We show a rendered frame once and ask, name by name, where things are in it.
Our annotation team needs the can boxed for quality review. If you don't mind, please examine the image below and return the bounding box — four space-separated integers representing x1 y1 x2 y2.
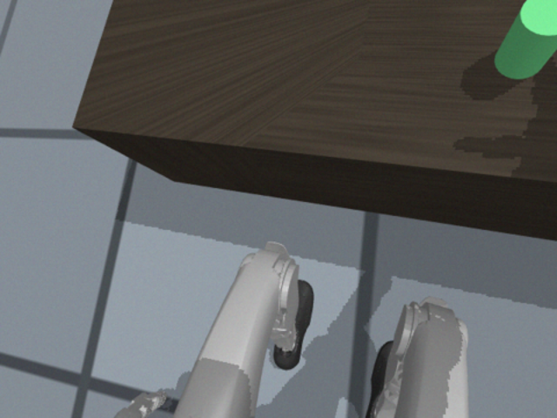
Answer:
494 0 557 79

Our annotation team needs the right robot foot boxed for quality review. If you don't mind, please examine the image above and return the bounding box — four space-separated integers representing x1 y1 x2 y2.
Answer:
366 340 393 418

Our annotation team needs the left robot hand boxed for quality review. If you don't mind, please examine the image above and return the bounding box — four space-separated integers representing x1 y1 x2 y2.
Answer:
114 391 167 418

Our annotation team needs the left robot foot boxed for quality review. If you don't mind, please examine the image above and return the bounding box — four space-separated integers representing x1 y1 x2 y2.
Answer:
273 280 314 370

